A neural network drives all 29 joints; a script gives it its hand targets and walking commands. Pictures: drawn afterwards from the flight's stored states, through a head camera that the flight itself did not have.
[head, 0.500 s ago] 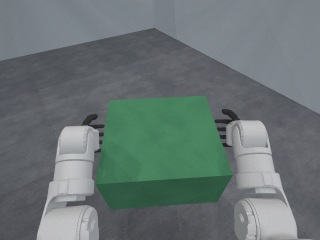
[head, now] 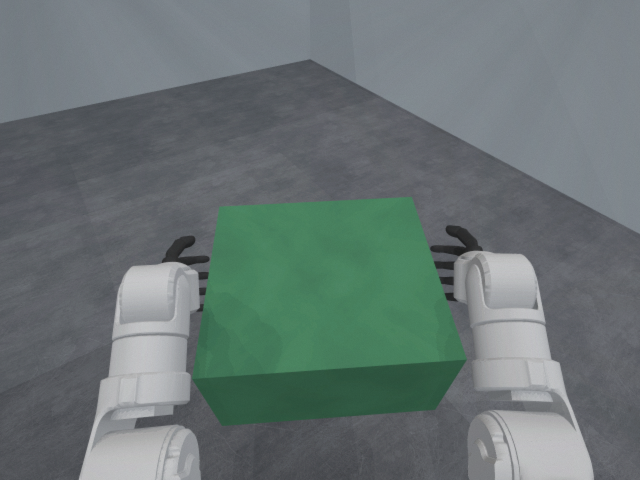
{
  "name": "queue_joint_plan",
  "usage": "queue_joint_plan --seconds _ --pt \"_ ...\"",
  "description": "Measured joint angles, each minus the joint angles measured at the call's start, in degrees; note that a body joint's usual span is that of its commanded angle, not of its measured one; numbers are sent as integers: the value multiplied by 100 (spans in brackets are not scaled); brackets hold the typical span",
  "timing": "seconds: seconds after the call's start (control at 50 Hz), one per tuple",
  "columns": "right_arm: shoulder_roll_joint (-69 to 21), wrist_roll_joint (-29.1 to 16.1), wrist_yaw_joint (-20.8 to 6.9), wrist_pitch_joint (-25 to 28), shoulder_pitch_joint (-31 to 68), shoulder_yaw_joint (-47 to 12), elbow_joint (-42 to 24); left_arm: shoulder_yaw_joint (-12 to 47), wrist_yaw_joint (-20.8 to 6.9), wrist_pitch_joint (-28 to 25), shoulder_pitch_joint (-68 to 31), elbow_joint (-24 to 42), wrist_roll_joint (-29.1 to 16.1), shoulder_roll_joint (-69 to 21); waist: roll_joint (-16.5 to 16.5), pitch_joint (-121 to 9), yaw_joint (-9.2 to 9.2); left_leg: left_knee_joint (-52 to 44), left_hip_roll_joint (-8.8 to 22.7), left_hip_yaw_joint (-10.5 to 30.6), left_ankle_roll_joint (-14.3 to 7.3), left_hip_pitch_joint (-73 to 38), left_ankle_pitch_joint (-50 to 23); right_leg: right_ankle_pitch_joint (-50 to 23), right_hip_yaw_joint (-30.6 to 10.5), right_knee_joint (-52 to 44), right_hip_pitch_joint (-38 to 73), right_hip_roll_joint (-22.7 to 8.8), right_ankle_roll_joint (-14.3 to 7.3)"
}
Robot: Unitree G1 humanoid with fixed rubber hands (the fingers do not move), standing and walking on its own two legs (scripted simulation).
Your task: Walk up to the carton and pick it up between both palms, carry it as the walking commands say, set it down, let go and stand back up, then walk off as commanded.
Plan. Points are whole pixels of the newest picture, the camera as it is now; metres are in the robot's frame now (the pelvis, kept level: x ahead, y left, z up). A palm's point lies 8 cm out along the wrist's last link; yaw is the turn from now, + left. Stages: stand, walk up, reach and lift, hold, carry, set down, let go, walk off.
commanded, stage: carry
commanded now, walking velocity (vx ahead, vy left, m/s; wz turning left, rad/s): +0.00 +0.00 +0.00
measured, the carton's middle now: (322, 304) +0.37 +0.00 +0.03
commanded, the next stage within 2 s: hold in 0.14 s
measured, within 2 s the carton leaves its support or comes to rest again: neither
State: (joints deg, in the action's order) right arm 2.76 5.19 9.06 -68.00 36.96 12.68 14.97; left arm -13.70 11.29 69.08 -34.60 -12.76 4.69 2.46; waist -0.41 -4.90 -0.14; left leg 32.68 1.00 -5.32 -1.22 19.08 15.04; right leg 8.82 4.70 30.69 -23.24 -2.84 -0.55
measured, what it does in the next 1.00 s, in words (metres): shifts its weight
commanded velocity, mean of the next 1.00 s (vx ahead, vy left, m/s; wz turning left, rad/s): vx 0.00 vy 0.00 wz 0.00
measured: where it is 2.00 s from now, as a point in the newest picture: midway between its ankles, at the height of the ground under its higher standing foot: outside the picture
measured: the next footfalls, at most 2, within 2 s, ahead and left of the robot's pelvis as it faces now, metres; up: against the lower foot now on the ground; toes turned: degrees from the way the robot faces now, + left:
none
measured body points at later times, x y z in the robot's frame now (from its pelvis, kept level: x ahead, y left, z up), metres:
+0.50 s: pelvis +0.01 +0.00 +0.01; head -0.07 -0.01 +0.45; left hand +0.32 +0.18 +0.07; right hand +0.31 -0.20 +0.07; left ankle +0.02 +0.11 -0.73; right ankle +0.08 -0.11 -0.73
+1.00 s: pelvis +0.06 -0.01 +0.02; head +0.00 -0.01 +0.47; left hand +0.32 +0.20 +0.04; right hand +0.33 -0.18 +0.05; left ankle +0.02 +0.11 -0.73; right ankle +0.08 -0.11 -0.73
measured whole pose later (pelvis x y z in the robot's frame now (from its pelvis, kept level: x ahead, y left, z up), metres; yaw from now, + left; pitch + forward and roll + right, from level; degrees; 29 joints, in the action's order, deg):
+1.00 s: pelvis +0.06 -0.01 +0.02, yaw +5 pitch -6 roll +0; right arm -7.3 14.8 -0.6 -40.2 5.8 14.6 8.1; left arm -14.5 -4.5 37.8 -8.0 -14.0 14.7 -3.1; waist 0.4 -1.9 -2.4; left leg 15.6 -0.8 3.5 -0.6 -1.8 11.4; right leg 7.5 0.8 14.8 -1.4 1.3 -1.0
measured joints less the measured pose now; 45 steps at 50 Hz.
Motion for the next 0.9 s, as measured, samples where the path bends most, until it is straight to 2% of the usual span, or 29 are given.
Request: queue_joint_plan --seconds 0.14,0.16,0.18,0.22,0.26,0.32,0.38,0.44,0.48,0.56,0.62,0.72,0.9 --pt "-27 16 -15 26 -90 5 -46 14 -14 -22 90 45 17 -24 2 -49 5 -28 -13 12 -6 -32 -1 7 12 -22 36 -12 10" --pt "-128 239 -275 316 -123 246 321 -271 -384 -330 100 -337 363 -192 10 -103 45 -107 -3 1 -4 -121 -17 -16 1 -117 126 10 -1" --pt "-290 609 -564 823 -266 554 787 -535 -748 -836 243 -768 844 -406 32 -178 80 -266 -3 37 24 -285 -67 -92 -10 -310 302 47 10" --pt "-601 1217 -920 1785 -981 793 1013 -705 -1176 -1812 940 -1018 1590 -761 33 -288 120 -626 -9 40 19 -655 -162 -202 -23 -680 673 84 9" --pt "-823 1394 -1075 2375 -1866 656 634 -659 -1361 -2450 1842 -686 1753 -957 38 -255 175 -950 -55 139 82 -1030 -293 -271 -91 -933 992 114 4" --pt "-995 1231 -1136 2769 -2774 399 -52 -501 -1444 -2868 2715 -83 1432 -1007 68 -3 154 -1170 -78 143 31 -1428 -300 -300 -150 -1058 1323 132 3" --pt "-1031 1118 -1208 2928 -2852 404 -256 -497 -1435 -3036 2688 -15 1187 -921 65 214 26 -1111 -114 209 1 -1543 -300 -247 -197 -932 1436 144 13" --pt "-975 1232 -1256 3000 -2372 708 34 -585 -1501 -3201 2111 -567 1159 -802 48 258 -230 -969 -214 453 -42 -1519 -280 -158 -409 -792 1497 236 15" --pt "-850 1326 -1305 3004 -1974 937 365 -676 -1562 -3281 1671 -1032 1233 -761 41 218 -317 -917 -278 570 -65 -1539 -265 -58 -539 -758 1553 279 -4" --pt "-537 1496 -1493 2944 -1371 1211 1032 -846 -1663 -3332 1090 -1753 1442 -734 98 74 -260 -987 -293 602 -90 -1718 -247 -69 -612 -747 1685 316 12" --pt "-413 1565 -1602 2893 -1172 1267 1337 -891 -1700 -3267 938 -1965 1507 -700 102 -13 -193 -1124 -279 591 -59 -1868 -263 -48 -646 -795 1782 340 -1" --pt "-440 1460 -1602 2859 -1347 1084 1253 -778 -1732 -3123 1098 -1738 1516 -643 87 -21 -106 -1379 -213 608 33 -2049 -326 -47 -642 -975 1926 405 -47" --pt "-1033 1148 -1160 2837 -2615 487 -128 -352 -1686 -3093 2176 -561 1262 -532 75 196 -112 -1712 -133 762 89 -2142 -386 -128 -500 -1447 2129 464 -83"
